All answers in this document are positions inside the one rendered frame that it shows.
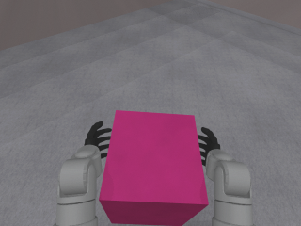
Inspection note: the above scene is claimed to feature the right robot hand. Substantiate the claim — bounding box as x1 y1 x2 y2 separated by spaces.
198 127 220 166

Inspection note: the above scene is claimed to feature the right robot forearm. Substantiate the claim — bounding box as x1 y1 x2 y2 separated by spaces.
205 149 256 226

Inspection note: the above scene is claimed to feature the carton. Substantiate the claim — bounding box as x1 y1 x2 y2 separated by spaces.
99 110 209 226

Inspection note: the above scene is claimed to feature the left robot hand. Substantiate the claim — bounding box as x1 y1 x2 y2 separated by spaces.
84 121 112 159

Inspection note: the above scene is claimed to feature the left robot forearm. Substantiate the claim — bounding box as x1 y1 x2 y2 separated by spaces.
53 144 103 226

